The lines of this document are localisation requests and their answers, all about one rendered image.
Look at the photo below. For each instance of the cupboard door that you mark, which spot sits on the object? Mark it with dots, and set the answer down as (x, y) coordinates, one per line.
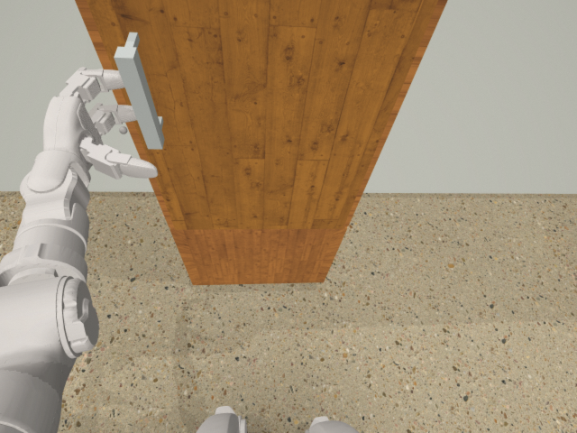
(272, 109)

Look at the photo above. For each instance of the robot left hand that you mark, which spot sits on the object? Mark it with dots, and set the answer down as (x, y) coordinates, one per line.
(67, 125)

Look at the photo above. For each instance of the handle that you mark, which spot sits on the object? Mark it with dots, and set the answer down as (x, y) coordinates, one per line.
(129, 64)

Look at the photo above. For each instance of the robot left forearm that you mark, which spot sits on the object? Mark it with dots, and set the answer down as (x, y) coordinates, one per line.
(52, 238)

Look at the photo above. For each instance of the robot left shin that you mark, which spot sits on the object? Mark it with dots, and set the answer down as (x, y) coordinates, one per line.
(224, 409)

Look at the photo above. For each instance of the left robot thigh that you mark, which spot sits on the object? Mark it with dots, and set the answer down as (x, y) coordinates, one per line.
(223, 423)

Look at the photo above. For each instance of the robot left upper arm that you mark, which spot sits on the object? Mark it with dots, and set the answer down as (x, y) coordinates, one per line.
(44, 326)

